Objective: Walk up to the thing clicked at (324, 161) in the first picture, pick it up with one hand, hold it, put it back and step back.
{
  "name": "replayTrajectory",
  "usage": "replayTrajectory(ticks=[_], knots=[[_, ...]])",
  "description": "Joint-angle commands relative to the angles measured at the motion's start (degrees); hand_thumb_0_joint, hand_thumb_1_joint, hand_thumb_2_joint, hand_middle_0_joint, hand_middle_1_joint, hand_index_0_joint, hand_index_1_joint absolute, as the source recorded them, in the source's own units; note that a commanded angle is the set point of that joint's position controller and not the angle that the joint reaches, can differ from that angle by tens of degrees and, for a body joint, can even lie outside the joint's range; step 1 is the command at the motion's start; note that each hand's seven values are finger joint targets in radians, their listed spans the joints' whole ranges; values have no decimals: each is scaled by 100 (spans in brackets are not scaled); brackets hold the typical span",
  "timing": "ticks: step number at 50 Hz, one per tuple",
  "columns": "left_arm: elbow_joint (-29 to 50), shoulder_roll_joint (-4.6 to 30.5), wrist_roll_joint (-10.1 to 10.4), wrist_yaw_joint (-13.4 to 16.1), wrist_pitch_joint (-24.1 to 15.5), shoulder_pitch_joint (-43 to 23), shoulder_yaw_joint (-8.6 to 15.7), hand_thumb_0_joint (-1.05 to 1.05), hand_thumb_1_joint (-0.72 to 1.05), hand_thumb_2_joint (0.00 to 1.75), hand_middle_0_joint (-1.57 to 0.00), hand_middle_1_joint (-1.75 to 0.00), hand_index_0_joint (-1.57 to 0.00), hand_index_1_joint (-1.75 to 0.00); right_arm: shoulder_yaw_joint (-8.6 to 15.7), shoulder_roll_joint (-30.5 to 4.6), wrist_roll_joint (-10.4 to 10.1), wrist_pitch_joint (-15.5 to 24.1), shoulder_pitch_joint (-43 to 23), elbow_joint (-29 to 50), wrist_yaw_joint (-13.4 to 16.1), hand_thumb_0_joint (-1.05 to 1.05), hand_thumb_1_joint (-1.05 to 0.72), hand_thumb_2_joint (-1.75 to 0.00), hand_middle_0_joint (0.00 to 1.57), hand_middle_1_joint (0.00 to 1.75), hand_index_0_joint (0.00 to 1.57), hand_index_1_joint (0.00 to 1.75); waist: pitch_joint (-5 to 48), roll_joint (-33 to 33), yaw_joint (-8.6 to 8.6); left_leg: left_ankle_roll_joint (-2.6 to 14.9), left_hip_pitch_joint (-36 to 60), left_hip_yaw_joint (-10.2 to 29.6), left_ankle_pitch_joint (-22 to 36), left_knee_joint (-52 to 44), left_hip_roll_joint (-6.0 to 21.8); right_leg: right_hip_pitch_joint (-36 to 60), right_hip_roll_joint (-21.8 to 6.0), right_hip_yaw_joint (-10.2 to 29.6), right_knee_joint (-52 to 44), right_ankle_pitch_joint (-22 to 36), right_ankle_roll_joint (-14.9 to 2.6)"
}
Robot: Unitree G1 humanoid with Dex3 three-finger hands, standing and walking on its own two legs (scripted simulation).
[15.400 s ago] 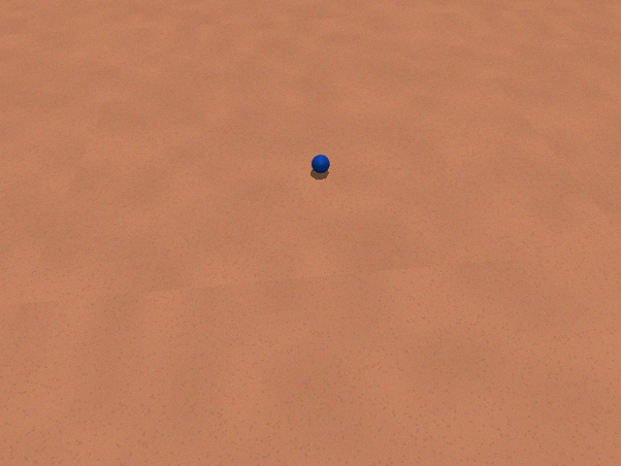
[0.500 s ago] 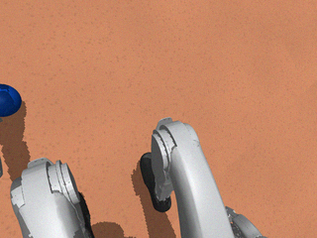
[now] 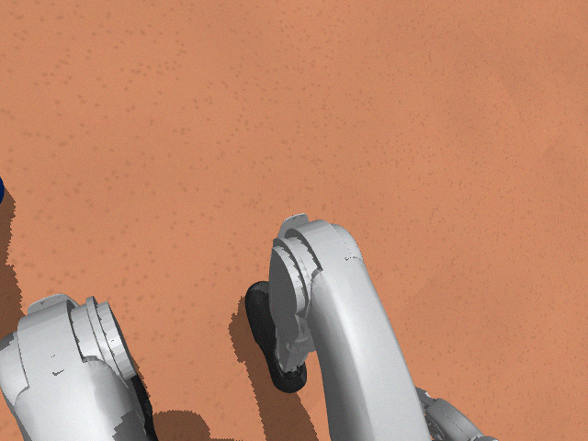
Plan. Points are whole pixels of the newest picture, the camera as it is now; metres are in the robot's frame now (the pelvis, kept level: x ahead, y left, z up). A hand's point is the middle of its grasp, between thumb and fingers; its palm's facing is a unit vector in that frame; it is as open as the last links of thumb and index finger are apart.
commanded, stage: rest palm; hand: left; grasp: from above
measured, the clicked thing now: out of the picture +0.48 +0.27 -0.26
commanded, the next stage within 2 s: close in 0.20 s
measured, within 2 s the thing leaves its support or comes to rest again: neither
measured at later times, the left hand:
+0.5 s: hand out of the picture +0.47 +0.28 -0.24, palm faces -0.44 -0.12 -0.89, open 13.3 cm
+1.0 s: hand out of the picture +0.46 +0.28 -0.23, palm faces -0.45 -0.12 -0.89, open 12.1 cm
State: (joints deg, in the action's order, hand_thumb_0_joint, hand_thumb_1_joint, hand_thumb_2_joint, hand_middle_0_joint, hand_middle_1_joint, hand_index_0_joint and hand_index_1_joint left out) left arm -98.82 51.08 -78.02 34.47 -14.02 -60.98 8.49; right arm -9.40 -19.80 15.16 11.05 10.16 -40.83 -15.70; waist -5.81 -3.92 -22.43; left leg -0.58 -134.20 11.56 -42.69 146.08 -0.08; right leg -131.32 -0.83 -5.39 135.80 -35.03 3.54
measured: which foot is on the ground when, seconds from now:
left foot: down 0.00-1.00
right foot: down 0.00-1.00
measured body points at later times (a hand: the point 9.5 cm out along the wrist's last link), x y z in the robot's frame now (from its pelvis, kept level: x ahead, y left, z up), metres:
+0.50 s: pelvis +0.00 +0.00 +0.00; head +0.28 +0.10 +0.34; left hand +0.48 +0.28 -0.19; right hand +0.01 -0.25 -0.06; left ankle +0.06 +0.12 -0.27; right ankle +0.12 -0.13 -0.27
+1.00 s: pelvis +0.00 +0.00 +0.00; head +0.28 +0.10 +0.34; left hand +0.48 +0.29 -0.18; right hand +0.01 -0.26 -0.05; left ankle +0.06 +0.12 -0.27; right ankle +0.12 -0.13 -0.27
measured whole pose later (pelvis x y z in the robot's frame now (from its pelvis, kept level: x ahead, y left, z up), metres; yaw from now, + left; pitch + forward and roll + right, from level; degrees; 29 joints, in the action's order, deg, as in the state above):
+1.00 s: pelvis +0.00 +0.00 +0.00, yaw -2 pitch +29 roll -13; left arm -101.5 54.8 -76.2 36.2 -12.8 -62.4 7.6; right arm -13.2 -20.8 15.6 14.4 8.9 -39.0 -17.8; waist -9.0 -5.3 -23.7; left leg -0.2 -133.8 13.2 -42.6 146.1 0.0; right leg -129.9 -0.3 -6.9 134.2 -34.4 4.0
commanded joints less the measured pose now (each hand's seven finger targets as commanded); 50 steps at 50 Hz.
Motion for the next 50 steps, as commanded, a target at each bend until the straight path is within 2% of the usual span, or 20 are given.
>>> replayTrajectory(ticks=[1,3,4,5,7,11,17,18,22,23,27,29,30,31,33,37,42,43,46,50], knots=[[484,1316,49,332,96,-1638,115,0,-51,108,-8,-103,-6,-105,457,-1773,-28,65,1191,-146,20,0,-89,-90,20,30,20,30,3488,2503,-212,144,2676,-638,1208,-1657,-33,1941,260,-817,-1116,1033,-436],[342,1257,28,371,122,-1663,107,0,-52,110,-8,-103,-6,-105,442,-1807,13,92,1192,-93,-16,0,-90,-90,20,30,20,30,3399,2520,-292,131,2666,-570,1141,-1734,-25,1866,244,-863,-1079,978,-426],[345,1316,31,384,145,-1627,115,0,-52,108,-8,-104,-6,-105,436,-1789,-15,98,1118,-94,-18,0,-90,-90,20,30,20,30,3458,2527,-227,134,2651,-574,1105,-1734,-17,1935,262,-848,-1078,948,-438],[297,1210,0,366,167,-1746,8,0,-52,106,-7,-103,-6,-105,429,-1804,-7,132,1082,-32,-36,0,-90,-90,20,30,20,30,3380,2506,-327,137,2661,-568,1049,-1674,-18,1818,247,-839,-1039,936,-427],[228,1213,43,349,203,-1782,7,0,-51,107,-8,-105,-6,-106,373,-1801,-1,174,1071,-46,-56,0,-90,-90,20,30,20,30,3394,2450,-375,160,2626,-577,1088,-1592,-19,1908,234,-848,-1036,994,-400],[344,1365,116,380,211,-1788,111,0,-51,108,-8,-106,-6,-107,336,-1816,-15,211,1096,-56,-70,0,-90,-90,20,30,20,30,3480,2490,-332,154,2671,-540,1198,-1643,-5,2006,259,-858,-1098,1064,-401],[297,1383,181,367,178,-1711,23,0,-46,110,-11,-109,-10,-110,239,-1792,15,232,1046,-30,-116,0,-90,-90,20,30,20,30,3541,2663,-351,138,2728,-530,1316,-1591,17,2181,284,-867,-1062,1198,-408],[408,1463,122,388,162,-1754,63,0,-44,111,-12,-110,-11,-111,241,-1846,16,221,1075,-24,-111,0,-89,-90,20,30,20,30,3635,2709,-362,114,2853,-465,1424,-1638,24,2132,277,-899,-1037,1277,-413],[258,1394,140,387,166,-1646,1,0,-41,109,-13,-110,-12,-110,165,-1803,23,257,1037,-5,-160,0,-89,-90,20,30,20,30,3379,2624,-399,120,2729,-504,1453,-1542,23,2168,274,-898,-1004,1322,-404],[326,1440,149,389,148,-1725,17,0,-41,108,-13,-110,-13,-110,157,-1846,48,277,1074,12,-175,0,-90,-90,20,30,20,30,3337,2638,-452,134,2697,-503,1430,-1533,15,2151,270,-910,-1029,1299,-393],[388,1714,118,443,133,-1679,177,0,-38,107,-14,-111,-14,-111,159,-1906,34,273,1103,37,-172,0,-90,-90,20,30,20,30,3546,2698,-364,105,2885,-441,1544,-1608,45,2275,286,-921,-1042,1377,-414],[270,1588,136,462,138,-1577,131,0,-38,107,-15,-110,-15,-110,140,-1875,66,260,1094,15,-187,0,-90,-90,20,30,20,30,3529,2696,-387,110,2742,-462,1538,-1603,33,2374,301,-912,-1050,1391,-418],[214,1442,129,425,168,-1643,-6,0,-39,105,-14,-110,-14,-110,184,-1935,50,292,1075,14,-184,0,-90,-90,20,30,20,30,3374,2691,-460,100,2794,-454,1514,-1547,35,2182,278,-923,-1004,1388,-412],[304,1617,159,446,153,-1625,112,0,-39,105,-14,-111,-14,-110,129,-1879,61,279,1086,-1,-185,0,-90,-90,20,30,20,30,3442,2748,-403,108,2732,-461,1494,-1598,40,2327,305,-932,-1078,1344,-416],[408,1650,152,435,155,-1664,119,0,-37,104,-14,-111,-16,-110,148,-1919,63,277,1140,47,-184,0,-90,-90,20,30,20,30,3508,2685,-439,128,2753,-481,1532,-1566,35,2410,311,-912,-1097,1410,-413],[333,1482,224,373,160,-1620,20,0,-31,105,-18,-112,-19,-111,173,-1929,40,304,1078,31,-187,0,-90,-90,20,30,20,30,3316,2675,-436,103,2759,-426,1332,-1622,53,2197,284,-941,-1091,1214,-414],[487,1563,250,345,133,-1662,26,0,-28,102,-19,-113,-21,-110,159,-1918,8,314,1109,24,-178,0,-90,-90,20,30,20,30,3429,2609,-409,129,2717,-457,1343,-1605,44,2313,302,-920,-1174,1251,-413],[323,1481,255,332,148,-1657,-85,0,-28,101,-19,-113,-21,-110,152,-1930,13,318,1068,32,-175,0,-90,-90,20,30,20,30,3298,2600,-474,131,2656,-485,1259,-1589,43,2322,298,-895,-1170,1203,-413],[355,1656,235,371,125,-1567,24,0,-26,98,-19,-113,-22,-109,143,-1939,2,284,1124,64,-143,0,-90,-90,20,30,20,30,3444,2507,-411,144,2609,-481,1353,-1610,49,2497,334,-884,-1224,1279,-415],[246,1395,242,358,122,-1599,-154,0,-21,101,-22,-115,-25,-111,128,-1937,15,333,1026,84,-162,0,-90,-90,20,30,20,30,3220,2520,-482,109,2738,-420,1349,-1598,62,2213,294,-949,-1136,1262,-404]])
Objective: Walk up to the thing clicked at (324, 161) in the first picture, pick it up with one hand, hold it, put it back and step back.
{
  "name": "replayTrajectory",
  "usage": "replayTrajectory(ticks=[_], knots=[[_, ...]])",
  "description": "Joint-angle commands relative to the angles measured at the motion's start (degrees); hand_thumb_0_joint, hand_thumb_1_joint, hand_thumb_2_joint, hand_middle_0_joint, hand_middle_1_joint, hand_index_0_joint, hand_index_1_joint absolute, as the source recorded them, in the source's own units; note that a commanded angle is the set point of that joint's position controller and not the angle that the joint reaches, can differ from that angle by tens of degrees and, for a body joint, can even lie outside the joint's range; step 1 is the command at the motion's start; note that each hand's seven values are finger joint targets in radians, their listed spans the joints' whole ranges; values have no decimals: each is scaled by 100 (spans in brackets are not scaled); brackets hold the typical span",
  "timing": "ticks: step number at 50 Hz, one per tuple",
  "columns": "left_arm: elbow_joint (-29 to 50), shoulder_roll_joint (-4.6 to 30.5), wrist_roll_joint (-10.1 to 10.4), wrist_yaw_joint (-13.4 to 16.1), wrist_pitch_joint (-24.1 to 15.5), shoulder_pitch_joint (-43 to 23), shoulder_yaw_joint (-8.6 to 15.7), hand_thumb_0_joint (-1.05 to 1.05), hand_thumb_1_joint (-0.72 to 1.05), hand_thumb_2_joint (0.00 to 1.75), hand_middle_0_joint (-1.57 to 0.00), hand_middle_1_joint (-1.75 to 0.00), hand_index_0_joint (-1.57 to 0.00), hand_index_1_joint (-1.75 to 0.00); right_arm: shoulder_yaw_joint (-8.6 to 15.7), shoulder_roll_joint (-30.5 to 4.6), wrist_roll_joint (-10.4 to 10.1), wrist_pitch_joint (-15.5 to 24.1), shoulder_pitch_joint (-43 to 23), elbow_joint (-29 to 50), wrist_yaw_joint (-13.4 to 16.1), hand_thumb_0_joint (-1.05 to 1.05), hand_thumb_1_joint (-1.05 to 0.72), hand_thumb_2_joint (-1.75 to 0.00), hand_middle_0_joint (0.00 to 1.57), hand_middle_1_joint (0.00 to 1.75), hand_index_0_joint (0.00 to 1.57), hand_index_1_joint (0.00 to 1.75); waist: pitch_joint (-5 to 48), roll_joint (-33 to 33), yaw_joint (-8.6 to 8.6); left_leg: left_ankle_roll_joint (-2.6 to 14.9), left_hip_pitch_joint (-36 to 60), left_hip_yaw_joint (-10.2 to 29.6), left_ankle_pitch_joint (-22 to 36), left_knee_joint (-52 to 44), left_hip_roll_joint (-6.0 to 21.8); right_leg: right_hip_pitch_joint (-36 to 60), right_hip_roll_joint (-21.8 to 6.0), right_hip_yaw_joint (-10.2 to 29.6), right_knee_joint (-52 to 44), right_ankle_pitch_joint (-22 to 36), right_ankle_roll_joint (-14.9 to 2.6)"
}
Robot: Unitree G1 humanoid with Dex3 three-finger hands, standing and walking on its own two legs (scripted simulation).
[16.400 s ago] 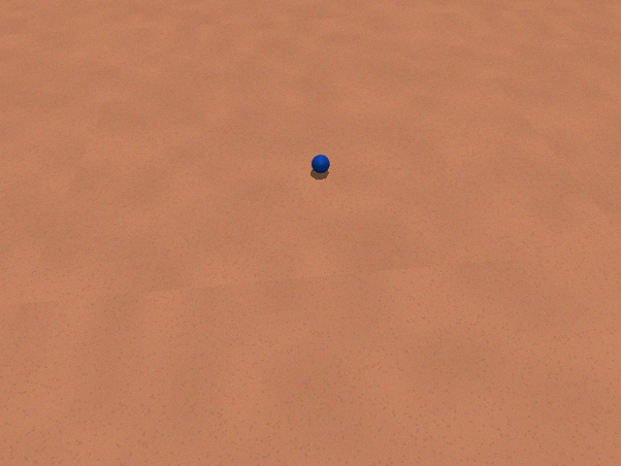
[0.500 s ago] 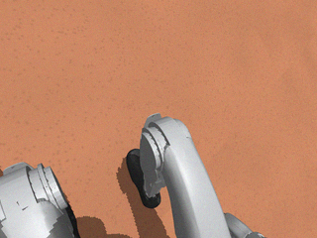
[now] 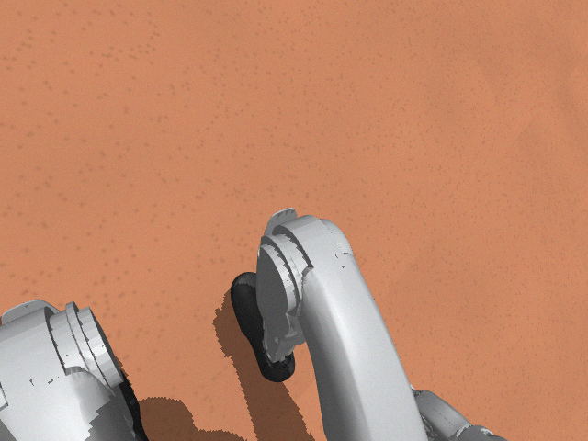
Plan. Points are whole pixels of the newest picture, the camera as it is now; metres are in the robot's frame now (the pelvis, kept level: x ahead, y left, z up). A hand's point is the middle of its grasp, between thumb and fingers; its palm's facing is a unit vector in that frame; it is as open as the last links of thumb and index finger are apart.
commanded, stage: close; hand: left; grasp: from above
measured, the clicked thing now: out of the picture +0.47 +0.29 -0.26
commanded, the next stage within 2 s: settle in 0.80 s
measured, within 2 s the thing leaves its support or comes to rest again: leaves its support in 1.20 s
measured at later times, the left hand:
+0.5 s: hand out of the picture +0.46 +0.29 -0.24, palm faces -0.44 -0.12 -0.89, open 11.6 cm
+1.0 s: hand out of the picture +0.46 +0.29 -0.23, palm faces -0.44 -0.12 -0.89, open 11.4 cm
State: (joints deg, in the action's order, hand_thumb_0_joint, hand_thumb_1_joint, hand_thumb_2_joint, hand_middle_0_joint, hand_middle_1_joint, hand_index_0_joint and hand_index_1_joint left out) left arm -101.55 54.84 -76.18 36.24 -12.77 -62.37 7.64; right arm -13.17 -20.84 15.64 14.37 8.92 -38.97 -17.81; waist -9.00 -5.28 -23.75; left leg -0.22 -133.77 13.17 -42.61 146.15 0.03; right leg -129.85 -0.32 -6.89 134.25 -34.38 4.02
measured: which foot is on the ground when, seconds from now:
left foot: down 0.00-1.00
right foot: down 0.00-1.00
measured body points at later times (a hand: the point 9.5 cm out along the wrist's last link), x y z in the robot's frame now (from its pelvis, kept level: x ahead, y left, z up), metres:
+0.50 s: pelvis +0.00 +0.00 +0.00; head +0.27 +0.11 +0.34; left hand +0.47 +0.29 -0.19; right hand +0.02 -0.26 -0.05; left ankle +0.06 +0.12 -0.27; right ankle +0.13 -0.13 -0.27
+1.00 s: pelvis -0.01 +0.00 +0.01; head +0.27 +0.11 +0.34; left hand +0.48 +0.29 -0.18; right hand +0.02 -0.25 -0.04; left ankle +0.06 +0.12 -0.27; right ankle +0.13 -0.13 -0.27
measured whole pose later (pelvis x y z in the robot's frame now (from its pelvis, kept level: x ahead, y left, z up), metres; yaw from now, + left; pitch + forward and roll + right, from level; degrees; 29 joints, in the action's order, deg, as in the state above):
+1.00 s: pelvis -0.01 +0.00 +0.01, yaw +0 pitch +28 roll -14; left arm -101.5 56.1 -74.2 36.3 -11.8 -63.2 5.7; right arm -15.2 -21.3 15.3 15.0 9.2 -37.1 -17.0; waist -10.4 -5.9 -24.5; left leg -0.2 -132.9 13.5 -41.6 144.9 0.2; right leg -128.7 0.0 -7.4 132.5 -33.2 4.0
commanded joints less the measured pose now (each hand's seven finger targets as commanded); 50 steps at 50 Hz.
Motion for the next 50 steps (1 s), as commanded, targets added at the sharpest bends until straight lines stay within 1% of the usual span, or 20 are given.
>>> replayTrajectory(ticks=[1,4,5,10,11,13,17,18,22,23,27,29,33,35,39,42,43,45,47,50], knots=[[537,1150,55,209,-12,-1471,22,0,-20,100,-24,-113,-27,-110,478,-1805,-36,-2,1176,-125,56,0,-90,-90,20,30,20,30,3558,2703,-332,78,2634,-570,1299,-1660,48,2133,259,-794,-1023,1149,-457],[526,1208,36,275,-15,-1491,58,0,-15,99,-27,-115,-31,-110,543,-1882,-48,-34,1185,-89,93,0,-90,-90,20,30,20,30,3594,2800,-291,56,2650,-571,1216,-1769,48,2187,254,-774,-1034,1102,-490],[719,1252,3,299,-24,-1472,118,0,-13,96,-27,-115,-32,-110,539,-1860,-32,-28,1156,-79,84,0,-90,-90,20,30,20,30,3740,2852,-217,37,2804,-528,1339,-1768,60,2120,250,-803,-996,1175,-484],[451,1001,11,287,8,-1497,-89,0,-4,97,-31,-117,-37,-111,453,-1820,-5,7,1125,-65,45,0,-90,-90,20,30,20,30,3524,2682,-432,77,2665,-604,1374,-1600,46,2137,259,-793,-1005,1251,-452],[540,1170,36,323,-3,-1576,12,0,-2,99,-33,-117,-39,-111,457,-1845,-19,9,1156,-101,58,0,-90,-90,20,30,20,30,3565,2738,-405,66,2724,-562,1399,-1680,61,2157,262,-802,-1035,1255,-454],[454,1202,13,356,3,-1639,21,0,1,99,-36,-116,-41,-111,442,-1858,-13,7,1139,-86,63,0,-90,-90,20,30,20,30,3482,2782,-421,55,2688,-534,1288,-1703,64,2129,242,-801,-1033,1180,-466],[376,1168,48,337,19,-1616,-77,0,6,95,-39,-116,-46,-110,422,-1867,1,22,1100,-43,105,0,-90,-90,20,30,20,30,3432,2616,-451,91,2506,-617,1008,-1694,47,2281,279,-744,-1174,992,-462],[494,1274,31,351,17,-1654,-31,0,7,97,-41,-116,-46,-110,451,-1926,-7,32,1148,-46,109,0,-90,-90,20,30,20,30,3499,2712,-414,76,2635,-591,1090,-1731,60,2226,264,-765,-1131,1041,-462],[355,1017,69,313,22,-1584,-197,0,15,98,-47,-115,-52,-109,411,-1890,-16,71,1121,-17,92,0,-90,-90,20,30,20,30,3418,2690,-502,57,2654,-519,1189,-1706,75,2160,247,-808,-1058,1148,-444],[364,1166,92,342,16,-1606,-129,0,17,97,-48,-116,-54,-110,344,-1853,-15,60,1103,-27,110,0,-90,-90,20,30,20,30,3511,2585,-444,64,2632,-512,1135,-1745,74,2279,283,-808,-1125,1097,-456],[379,1251,125,318,7,-1598,-91,0,23,100,-56,-112,-60,-108,338,-1890,-25,58,1093,-7,99,0,-90,-90,20,30,20,30,3456,2721,-424,60,2614,-506,1144,-1756,81,2220,262,-809,-1108,1077,-459],[281,1113,134,290,30,-1526,-192,0,27,100,-58,-113,-62,-109,335,-1877,-27,61,1109,29,117,0,-90,-90,20,30,20,30,3353,2629,-485,63,2594,-533,1065,-1762,72,2259,266,-801,-1135,1051,-450],[450,1263,160,290,33,-1522,-87,0,32,100,-62,-112,-67,-107,339,-1890,-35,51,1152,14,109,0,-90,-90,20,30,20,30,3534,2760,-380,40,2718,-498,1232,-1790,88,2276,274,-815,-1124,1173,-460],[441,1148,199,248,36,-1569,-195,0,36,101,-66,-112,-70,-107,274,-1843,-27,75,1114,33,91,0,-90,-90,20,30,20,30,3446,2625,-478,65,2645,-539,1239,-1710,74,2339,265,-797,-1134,1205,-436],[487,1227,202,222,54,-1601,-152,0,42,102,-72,-109,-75,-106,294,-1900,-39,72,1239,4,87,0,-90,-90,20,30,20,30,3496,2683,-502,78,2681,-553,1410,-1695,76,2387,278,-782,-1175,1320,-436],[428,1290,236,225,51,-1549,-126,0,47,100,-76,-108,-79,-104,341,-1929,-52,47,1222,12,138,0,-90,-90,20,30,20,30,3471,2733,-421,55,2638,-540,1134,-1833,77,2410,288,-777,-1234,1083,-472],[411,1151,244,195,66,-1556,-218,0,49,100,-77,-107,-81,-103,373,-1948,-46,62,1190,66,136,0,-91,-90,20,30,20,30,3332,2724,-457,57,2595,-551,1029,-1815,75,2311,272,-764,-1190,1020,-470],[449,1271,233,197,85,-1368,-98,0,51,103,-80,-106,-83,-104,363,-1927,-78,38,1186,57,147,0,-91,-90,20,30,20,30,3519,2772,-320,39,2678,-514,1134,-1869,74,2288,283,-803,-1186,1052,-490],[537,1207,243,156,76,-1513,-170,0,45,102,-81,-105,-83,-102,322,-1889,-65,42,1231,64,134,0,-91,-90,20,30,20,30,3557,2766,-445,45,2769,-499,1251,-1817,87,2308,270,-802,-1161,1182,-464],[592,1307,281,130,143,-1425,-73,0,44,100,-81,-104,-83,-102,370,-1871,-107,14,1224,53,159,0,-92,-91,20,30,20,30,3672,2815,-317,48,2768,-538,1278,-1830,81,2383,281,-766,-1184,1194,-485]])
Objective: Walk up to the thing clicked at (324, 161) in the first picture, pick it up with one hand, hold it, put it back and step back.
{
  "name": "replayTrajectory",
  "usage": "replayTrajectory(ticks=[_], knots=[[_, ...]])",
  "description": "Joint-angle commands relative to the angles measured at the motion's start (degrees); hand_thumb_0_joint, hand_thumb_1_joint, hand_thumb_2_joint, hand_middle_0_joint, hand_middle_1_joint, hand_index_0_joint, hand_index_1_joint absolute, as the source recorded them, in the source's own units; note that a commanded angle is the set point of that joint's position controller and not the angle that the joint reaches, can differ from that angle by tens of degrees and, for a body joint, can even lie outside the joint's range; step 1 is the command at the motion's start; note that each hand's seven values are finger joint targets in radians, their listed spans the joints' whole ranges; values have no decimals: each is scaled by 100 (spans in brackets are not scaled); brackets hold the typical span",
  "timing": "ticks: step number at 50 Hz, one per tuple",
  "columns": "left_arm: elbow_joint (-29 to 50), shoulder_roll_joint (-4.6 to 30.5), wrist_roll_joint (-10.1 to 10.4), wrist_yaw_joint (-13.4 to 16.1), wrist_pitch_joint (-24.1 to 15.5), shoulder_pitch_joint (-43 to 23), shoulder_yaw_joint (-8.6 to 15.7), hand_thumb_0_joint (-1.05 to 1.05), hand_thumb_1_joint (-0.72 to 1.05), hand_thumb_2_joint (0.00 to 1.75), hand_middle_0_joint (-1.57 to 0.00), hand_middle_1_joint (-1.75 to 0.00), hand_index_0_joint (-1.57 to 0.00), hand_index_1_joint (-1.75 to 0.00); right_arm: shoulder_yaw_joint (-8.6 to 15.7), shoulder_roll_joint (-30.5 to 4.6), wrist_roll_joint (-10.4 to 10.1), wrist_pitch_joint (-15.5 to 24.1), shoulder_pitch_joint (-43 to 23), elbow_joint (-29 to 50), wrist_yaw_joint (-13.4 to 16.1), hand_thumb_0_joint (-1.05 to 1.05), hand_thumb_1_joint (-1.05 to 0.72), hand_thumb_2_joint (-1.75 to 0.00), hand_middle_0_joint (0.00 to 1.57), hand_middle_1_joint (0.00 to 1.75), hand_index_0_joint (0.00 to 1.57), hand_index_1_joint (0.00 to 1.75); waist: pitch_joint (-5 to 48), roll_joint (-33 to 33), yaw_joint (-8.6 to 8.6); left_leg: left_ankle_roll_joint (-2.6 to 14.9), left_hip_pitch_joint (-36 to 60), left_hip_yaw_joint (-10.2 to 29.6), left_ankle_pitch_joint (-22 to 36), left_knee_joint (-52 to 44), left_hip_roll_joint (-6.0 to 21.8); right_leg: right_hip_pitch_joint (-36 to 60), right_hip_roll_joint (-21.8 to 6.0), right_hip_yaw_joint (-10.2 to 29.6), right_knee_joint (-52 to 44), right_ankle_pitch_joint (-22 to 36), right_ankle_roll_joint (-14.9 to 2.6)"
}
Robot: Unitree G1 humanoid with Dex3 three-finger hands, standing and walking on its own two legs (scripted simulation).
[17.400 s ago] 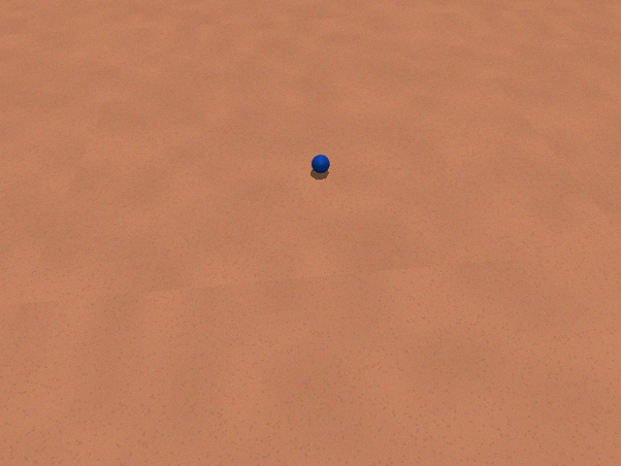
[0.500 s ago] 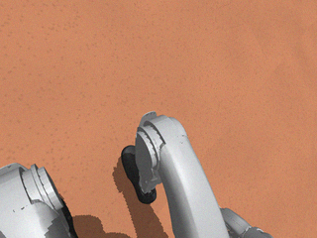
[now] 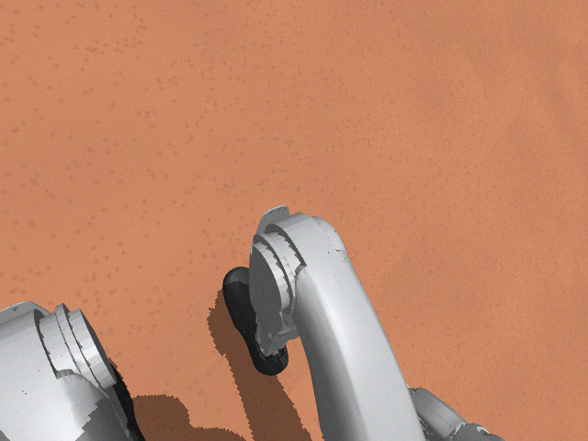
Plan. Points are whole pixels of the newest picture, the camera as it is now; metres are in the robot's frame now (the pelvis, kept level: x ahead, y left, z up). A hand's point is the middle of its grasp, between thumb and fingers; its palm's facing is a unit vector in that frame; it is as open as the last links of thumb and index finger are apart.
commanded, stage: settle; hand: left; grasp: from above
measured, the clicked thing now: out of the picture +0.48 +0.29 -0.27
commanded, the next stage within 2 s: lift in 0.92 s
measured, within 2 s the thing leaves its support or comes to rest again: leaves its support in 0.20 s
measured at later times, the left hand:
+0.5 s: hand out of the picture +0.46 +0.31 -0.16, palm faces -0.41 -0.09 -0.91, open 11.2 cm
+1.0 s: hand out of the picture +0.46 +0.31 -0.10, palm faces -0.42 -0.07 -0.91, open 11.1 cm
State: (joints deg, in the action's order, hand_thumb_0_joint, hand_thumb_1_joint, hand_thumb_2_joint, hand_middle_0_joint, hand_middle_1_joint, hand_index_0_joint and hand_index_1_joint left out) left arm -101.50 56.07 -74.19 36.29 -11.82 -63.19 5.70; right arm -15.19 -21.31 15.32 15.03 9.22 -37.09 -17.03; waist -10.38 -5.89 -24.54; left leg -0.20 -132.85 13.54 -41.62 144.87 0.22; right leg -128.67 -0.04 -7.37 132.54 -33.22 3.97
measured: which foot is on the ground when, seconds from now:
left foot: down 0.00-1.00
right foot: down 0.00-1.00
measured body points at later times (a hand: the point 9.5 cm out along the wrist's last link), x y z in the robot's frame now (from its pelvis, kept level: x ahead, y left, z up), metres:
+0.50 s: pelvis +0.01 +0.00 +0.01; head +0.25 +0.09 +0.38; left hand +0.48 +0.31 -0.11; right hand +0.06 -0.27 -0.07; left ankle +0.06 +0.12 -0.28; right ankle +0.13 -0.13 -0.28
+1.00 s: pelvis +0.00 -0.01 +0.04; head +0.23 +0.07 +0.42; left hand +0.48 +0.31 -0.05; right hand +0.06 -0.28 -0.06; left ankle +0.06 +0.12 -0.28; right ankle +0.13 -0.13 -0.28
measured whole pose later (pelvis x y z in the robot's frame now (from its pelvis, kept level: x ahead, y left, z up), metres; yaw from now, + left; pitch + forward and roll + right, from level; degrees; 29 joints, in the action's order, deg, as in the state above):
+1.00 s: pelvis +0.00 -0.01 +0.04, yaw +7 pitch +35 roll -8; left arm -79.9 40.1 -70.5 18.9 -9.1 -57.9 1.4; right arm -3.3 -17.9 7.1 3.7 11.9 -40.4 -10.1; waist 3.6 1.9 -15.5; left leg -0.4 -129.9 6.9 -39.5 134.4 -0.5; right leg -128.1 -2.3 -2.3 127.7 -34.3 2.5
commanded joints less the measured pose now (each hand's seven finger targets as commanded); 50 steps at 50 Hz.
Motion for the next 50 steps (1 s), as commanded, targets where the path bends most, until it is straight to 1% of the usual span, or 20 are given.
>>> replayTrajectory(ticks=[1,4,7,9,12,15,16,19,20,21,22,23,25,26,29,31,32,35,44,50], knots=[[576,1106,97,89,66,-1408,44,0,45,102,-82,-103,-84,-101,566,-1814,-87,-51,1163,-129,77,0,-91,-91,20,30,20,30,3691,2809,-291,53,2552,-584,1056,-1687,59,2215,236,-702,-1000,1003,-469],[916,1150,93,37,95,-1503,129,0,46,99,-83,-101,-85,-99,669,-1850,-86,-47,1224,-130,66,0,-91,-91,20,30,20,30,3819,3018,-245,31,2767,-597,1134,-1706,67,2109,235,-708,-995,1041,-488],[1498,1373,93,23,102,-1486,394,0,48,100,-86,-99,-88,-98,770,-1837,-142,-91,1281,-189,75,0,-91,-91,20,30,20,30,4280,3375,-37,-5,3015,-630,1405,-1770,52,2218,220,-672,-965,1200,-537],[1870,1340,122,18,121,-1455,518,0,50,101,-88,-99,-89,-98,888,-1799,-161,-129,1321,-231,72,0,-91,-91,20,30,20,30,4688,3639,84,-36,3250,-649,1598,-1811,44,2233,211,-666,-938,1324,-570],[1730,908,85,-138,239,-1238,317,0,54,98,-89,-98,-91,-96,1007,-1705,-203,-176,1294,-257,11,0,-91,-90,20,30,20,30,4472,3556,31,-42,3202,-711,1561,-1817,37,1940,215,-647,-903,1285,-565],[2354,871,192,-273,323,-1092,534,0,56,99,-90,-98,-92,-96,1223,-1673,-323,-270,1409,-327,-4,0,-91,-90,20,30,20,30,4943,3794,335,-56,3445,-734,1801,-1949,2,1934,157,-597,-901,1345,-599],[2375,422,285,-357,362,-1070,272,0,55,101,-90,-98,-92,-97,1255,-1576,-384,-313,1295,-319,-11,0,-91,-90,20,30,20,30,4943,3662,345,-33,3311,-777,1644,-1960,1,1892,180,-560,-938,1265,-640],[2130,-199,368,-636,475,-971,-237,0,55,94,-88,-97,-91,-94,1261,-1425,-493,-428,1316,-410,-7,0,-91,-90,20,30,20,30,4722,3209,322,63,2858,-879,1440,-2024,-48,1877,199,-492,-1114,1163,-614],[2029,56,404,-709,501,-845,-107,0,54,94,-88,-97,-91,-94,1319,-1488,-508,-471,1327,-329,19,0,-91,-90,20,30,20,30,4538,2829,316,123,2500,-905,1206,-2060,-64,1936,216,-452,-1193,978,-594],[2444,175,418,-804,502,-934,-67,0,53,93,-89,-92,-91,-91,1362,-1481,-568,-521,1405,-362,51,0,-91,-90,20,30,20,30,4628,2817,469,140,2523,-935,1203,-2088,-95,1896,181,-380,-1262,918,-593],[2307,511,454,-859,536,-805,300,0,54,94,-89,-91,-91,-90,1476,-1572,-561,-568,1523,-429,95,0,-91,-90,20,30,20,30,4837,2700,462,133,2586,-920,1312,-2044,-84,2011,152,-359,-1212,999,-589],[2502,-98,510,-1001,510,-1117,-115,0,56,94,-92,-90,-93,-89,1423,-1416,-573,-598,1459,-325,88,0,-91,-90,20,30,20,30,4775,2762,434,130,2505,-980,1261,-2077,-114,2021,161,-315,-1229,922,-614],[2623,-415,581,-1162,483,-1274,-357,0,57,95,-93,-92,-94,-91,1415,-1302,-610,-669,1408,-422,127,0,-91,-90,20,30,20,30,4834,2588,406,140,2592,-952,1162,-2147,-114,2021,159,-319,-1308,842,-604],[2609,-48,557,-1213,474,-1174,-122,0,56,92,-92,-90,-94,-88,1465,-1403,-626,-691,1458,-336,178,0,-91,-90,20,30,20,30,4822,2388,399,158,2602,-956,1247,-2115,-135,2087,130,-304,-1365,909,-580],[2571,67,556,-1412,363,-1231,-56,0,55,93,-92,-89,-93,-88,1520,-1375,-680,-815,1502,-389,295,0,-91,-90,20,30,20,30,4810,2159,437,181,2373,-1017,1016,-2157,-170,2240,120,-206,-1439,640,-587],[2687,-307,557,-1522,263,-1470,-342,0,55,90,-93,-87,-94,-87,1486,-1219,-699,-860,1365,-286,373,0,-91,-90,20,30,20,30,4749,2111,427,168,2294,-1045,785,-2228,-194,2222,130,-157,-1534,352,-612],[2701,25,481,-1516,229,-1491,-154,0,56,90,-93,-87,-94,-86,1518,-1297,-708,-882,1356,-260,440,0,-91,-90,20,30,20,30,4678,2029,509,170,2289,-1029,665,-2242,-219,2104,105,-159,-1589,216,-623],[2840,71,446,-1556,134,-1546,-167,0,57,90,-95,-85,-96,-84,1532,-1183,-714,-952,1290,-220,550,0,-91,-90,20,30,20,30,4861,2163,607,145,2441,-1130,631,-2280,-226,2249,121,-55,-1628,72,-643],[3190,-127,379,-1476,221,-1634,-190,0,63,98,-101,-84,-100,-85,1633,-1084,-826,-1089,1457,-274,738,0,-91,-90,20,30,20,30,5594,2486,763,135,3143,-1183,1319,-2561,-214,2364,35,-78,-1627,913,-627],[2989,-300,464,-1621,371,-1524,-296,0,61,99,-104,-86,-102,-88,1671,-1025,-892,-1174,1514,-300,826,0,-92,-91,20,30,20,30,5343,2303,772,170,3009,-1207,1169,-2698,-208,2298,21,-38,-1747,760,-637]])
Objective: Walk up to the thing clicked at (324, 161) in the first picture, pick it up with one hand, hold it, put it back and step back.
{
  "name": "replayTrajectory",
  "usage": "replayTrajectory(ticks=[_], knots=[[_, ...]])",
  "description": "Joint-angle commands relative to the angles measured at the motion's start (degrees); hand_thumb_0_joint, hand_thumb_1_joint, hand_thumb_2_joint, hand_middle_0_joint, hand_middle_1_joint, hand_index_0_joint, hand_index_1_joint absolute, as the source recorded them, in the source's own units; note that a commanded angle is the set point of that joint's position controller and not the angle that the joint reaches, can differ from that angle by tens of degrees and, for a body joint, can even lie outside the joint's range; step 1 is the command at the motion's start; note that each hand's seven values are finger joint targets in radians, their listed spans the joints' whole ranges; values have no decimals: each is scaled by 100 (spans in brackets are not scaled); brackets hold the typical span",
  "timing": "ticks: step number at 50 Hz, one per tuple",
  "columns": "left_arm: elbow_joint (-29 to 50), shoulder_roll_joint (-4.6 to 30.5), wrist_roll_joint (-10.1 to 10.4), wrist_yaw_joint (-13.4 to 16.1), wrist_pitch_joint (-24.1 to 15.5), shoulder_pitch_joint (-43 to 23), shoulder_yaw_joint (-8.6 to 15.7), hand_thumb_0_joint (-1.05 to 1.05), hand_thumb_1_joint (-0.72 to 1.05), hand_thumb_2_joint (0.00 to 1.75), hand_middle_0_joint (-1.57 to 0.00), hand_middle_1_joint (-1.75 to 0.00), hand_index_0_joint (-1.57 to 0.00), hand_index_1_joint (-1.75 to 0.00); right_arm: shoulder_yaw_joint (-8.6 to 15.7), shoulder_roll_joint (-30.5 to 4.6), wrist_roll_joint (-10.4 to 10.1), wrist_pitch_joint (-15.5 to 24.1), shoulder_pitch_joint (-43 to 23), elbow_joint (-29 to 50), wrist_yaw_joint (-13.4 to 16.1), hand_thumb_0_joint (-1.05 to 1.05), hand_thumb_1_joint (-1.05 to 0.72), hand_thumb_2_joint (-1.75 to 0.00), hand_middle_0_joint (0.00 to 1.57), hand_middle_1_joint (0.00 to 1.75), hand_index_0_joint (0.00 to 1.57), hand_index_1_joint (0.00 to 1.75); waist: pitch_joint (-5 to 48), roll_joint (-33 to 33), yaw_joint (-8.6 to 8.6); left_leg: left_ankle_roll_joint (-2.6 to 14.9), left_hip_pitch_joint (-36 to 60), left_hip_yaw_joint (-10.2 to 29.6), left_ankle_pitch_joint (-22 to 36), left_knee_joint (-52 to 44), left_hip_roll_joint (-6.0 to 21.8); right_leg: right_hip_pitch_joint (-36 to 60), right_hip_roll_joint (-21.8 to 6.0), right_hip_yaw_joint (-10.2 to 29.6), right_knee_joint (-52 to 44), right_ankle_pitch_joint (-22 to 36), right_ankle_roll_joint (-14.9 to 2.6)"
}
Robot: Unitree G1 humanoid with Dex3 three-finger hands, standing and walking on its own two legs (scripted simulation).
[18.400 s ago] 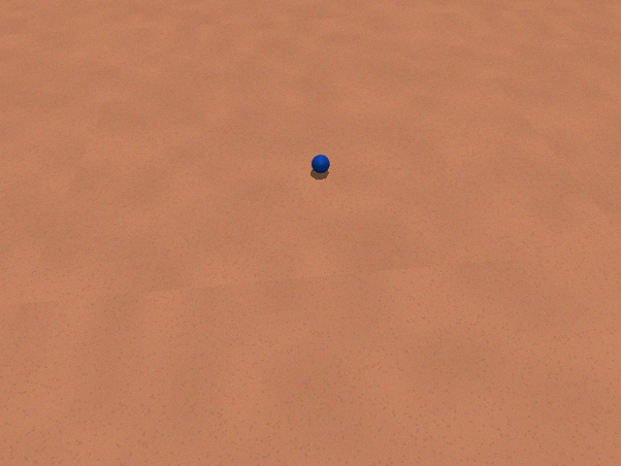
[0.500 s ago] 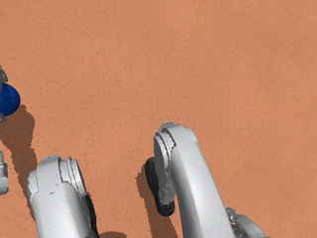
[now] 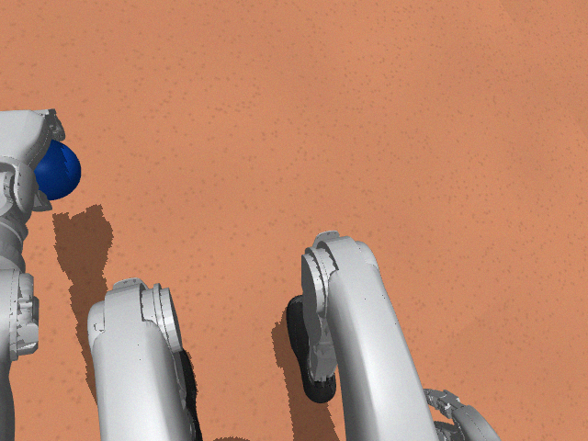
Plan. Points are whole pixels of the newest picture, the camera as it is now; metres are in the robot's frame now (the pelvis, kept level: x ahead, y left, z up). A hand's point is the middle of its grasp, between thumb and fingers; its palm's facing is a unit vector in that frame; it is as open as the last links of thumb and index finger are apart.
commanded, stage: lift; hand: left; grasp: from above
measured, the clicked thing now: (45, 169) +0.50 +0.25 -0.17
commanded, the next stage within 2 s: hold in 1.72 s
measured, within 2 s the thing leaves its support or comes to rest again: neither
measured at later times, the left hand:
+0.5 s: hand out of the picture +0.46 +0.27 -0.05, palm faces -0.45 -0.04 -0.89, open 11.2 cm
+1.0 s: hand out of the picture +0.38 +0.26 +0.15, palm faces -0.43 -0.10 -0.90, open 11.1 cm
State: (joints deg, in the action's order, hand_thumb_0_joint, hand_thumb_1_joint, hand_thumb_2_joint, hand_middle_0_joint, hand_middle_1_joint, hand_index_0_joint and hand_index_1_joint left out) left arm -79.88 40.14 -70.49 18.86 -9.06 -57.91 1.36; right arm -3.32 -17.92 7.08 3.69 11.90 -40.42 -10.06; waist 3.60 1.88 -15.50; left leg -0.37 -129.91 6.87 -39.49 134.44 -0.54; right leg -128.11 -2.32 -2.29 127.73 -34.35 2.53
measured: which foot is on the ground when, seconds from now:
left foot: down 0.00-1.00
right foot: down 0.00-1.00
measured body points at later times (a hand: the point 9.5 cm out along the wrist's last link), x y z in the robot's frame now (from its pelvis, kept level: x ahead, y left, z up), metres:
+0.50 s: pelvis +0.00 +0.00 +0.06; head +0.21 +0.03 +0.46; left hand +0.47 +0.27 +0.00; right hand +0.07 -0.28 -0.06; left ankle +0.08 +0.12 -0.32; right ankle +0.12 -0.14 -0.32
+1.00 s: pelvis +0.01 +0.00 +0.22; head +0.14 +0.01 +0.66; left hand +0.40 +0.26 +0.20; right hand +0.14 -0.26 +0.10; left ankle +0.08 +0.12 -0.32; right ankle +0.12 -0.14 -0.32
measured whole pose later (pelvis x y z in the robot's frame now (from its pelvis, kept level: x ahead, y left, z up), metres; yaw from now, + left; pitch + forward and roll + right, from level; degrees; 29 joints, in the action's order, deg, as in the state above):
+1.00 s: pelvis +0.01 +0.00 +0.22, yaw +4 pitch +25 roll -3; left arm -43.6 27.6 -56.5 4.2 0.6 -26.5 -6.8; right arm 1.7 -14.4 -1.7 -3.0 10.2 -37.8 0.5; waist 10.8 3.2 -5.6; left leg -0.1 -83.7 2.1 -34.6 92.7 1.6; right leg -83.9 -2.0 -0.8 88.8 -30.2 2.0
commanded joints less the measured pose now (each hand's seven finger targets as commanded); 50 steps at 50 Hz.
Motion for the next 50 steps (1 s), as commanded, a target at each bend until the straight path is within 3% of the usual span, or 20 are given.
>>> replayTrajectory(ticks=[1,6,8,12,16,17,20,22,24,28,35,36,37,40,44,46,47,49,50], knots=[[892,1305,113,81,101,-2046,155,0,59,97,-97,-78,-96,-80,504,-1371,-93,-58,1252,36,154,0,-89,-89,20,30,20,30,3976,1506,-78,187,2723,-515,882,-1722,-131,2185,248,-549,-1296,789,-501],[1138,1208,336,-193,173,-1935,181,0,61,96,-101,-82,-100,-84,568,-1341,-162,-112,1303,109,201,0,-91,-91,20,30,20,30,4060,1596,-11,161,3032,-456,794,-2019,-128,2272,208,-524,-1390,725,-506],[1405,1481,411,-309,181,-1947,306,0,62,99,-102,-87,-101,-88,600,-1313,-202,-156,1243,185,241,0,-91,-91,20,30,20,30,4292,1420,91,212,2950,-568,722,-2016,-142,2625,234,-445,-1526,649,-484],[1791,1188,533,-527,186,-1606,144,0,63,103,-104,-87,-102,-89,652,-1249,-273,-236,1202,237,319,0,-91,-91,20,30,20,30,4360,1426,197,200,3113,-596,693,-2220,-136,2768,234,-389,-1721,602,-491],[2412,1271,567,-651,155,-1375,216,0,62,103,-101,-89,-100,-90,754,-1241,-387,-330,1231,318,386,0,-91,-91,20,30,20,30,4632,1366,337,198,3431,-545,947,-2419,-131,3006,224,-371,-1867,836,-492],[2371,1140,612,-686,188,-1166,180,0,64,103,-102,-89,-102,-90,765,-1210,-417,-346,1237,343,395,0,-91,-91,20,30,20,30,4610,1257,354,213,3455,-568,979,-2474,-128,3093,221,-343,-1951,883,-467],[2683,948,762,-764,228,-1034,107,0,63,103,-102,-89,-102,-90,773,-1175,-456,-371,1186,409,439,0,-91,-91,20,30,20,30,4347,1199,342,213,3557,-463,784,-2768,-113,3083,204,-354,-2151,731,-462],[2903,1086,759,-808,269,-880,180,0,62,100,-100,-89,-100,-89,814,-1174,-511,-410,1137,438,484,0,-91,-91,20,30,20,30,4452,1203,463,213,3714,-440,751,-2948,-115,3243,197,-323,-2289,701,-454],[2953,817,876,-893,305,-576,34,0,62,100,-100,-88,-100,-88,829,-1116,-532,-424,1024,533,515,0,-91,-91,20,30,20,30,4330,1022,481,236,3752,-452,600,-3081,-108,3373,227,-302,-2471,582,-445],[3624,696,1065,-996,392,-316,7,0,60,95,-98,-86,-98,-86,893,-1045,-618,-459,896,617,622,0,-91,-91,20,30,20,30,4458,1027,632,229,4130,-428,501,-3543,-99,3819,207,-242,-2822,526,-406],[4368,540,1190,-1076,607,145,-59,0,62,98,-99,-89,-99,-88,943,-865,-726,-524,724,678,825,0,-91,-91,20,30,20,30,4532,765,697,208,5076,-505,1140,-4077,-71,4733,217,-135,-3563,1018,-386],[4321,595,1218,-1072,651,376,6,0,62,101,-101,-88,-100,-89,949,-846,-733,-533,660,693,849,0,-91,-91,20,30,20,30,4444,631,755,221,5155,-537,1108,-4172,-78,4924,220,-99,-3733,978,-375],[4402,409,1247,-1084,683,435,-92,0,63,101,-101,-88,-100,-88,936,-811,-748,-540,637,686,879,0,-91,-90,20,30,20,30,4274,677,713,207,5236,-512,1103,-4350,-64,4954,204,-100,-3842,973,-371],[4519,282,1295,-1121,787,656,-158,0,65,101,-103,-87,-102,-88,942,-756,-786,-552,508,692,972,0,-91,-90,20,30,20,30,4036,678,769,185,5672,-451,936,-4839,-22,5237,218,-92,-4219,839,-359],[4597,268,1324,-1193,920,1137,-156,0,63,101,-102,-85,-101,-86,888,-692,-859,-571,341,699,1066,0,-90,-90,20,30,20,30,3754,610,911,153,6219,-360,787,-5500,23,5735,246,-80,-4693,700,-353],[4776,55,1376,-1251,962,1212,-296,0,63,101,-102,-85,-101,-87,873,-650,-884,-562,317,711,1118,0,-90,-90,20,30,20,30,3752,603,915,137,6607,-341,856,-5786,48,5989,280,-71,-4940,760,-357],[4738,128,1383,-1271,979,1315,-273,0,62,101,-102,-85,-100,-87,858,-644,-894,-560,282,676,1161,0,-91,-90,20,30,20,30,3590,580,954,127,6737,-313,796,-5943,72,6072,288,-66,-5074,734,-344],[4737,-126,1458,-1316,995,1569,-442,0,61,98,-101,-85,-100,-86,804,-557,-923,-520,244,683,1221,0,-91,-90,20,30,20,30,3143,441,893,138,6813,-337,684,-6221,71,6329,312,-32,-5420,639,-328],[4790,-23,1466,-1308,997,1549,-366,0,61,98,-101,-85,-100,-86,811,-564,-941,-495,243,665,1251,0,-91,-91,20,30,20,30,3085,346,930,141,6969,-347,666,-6348,72,6490,307,8,-5599,604,-333]])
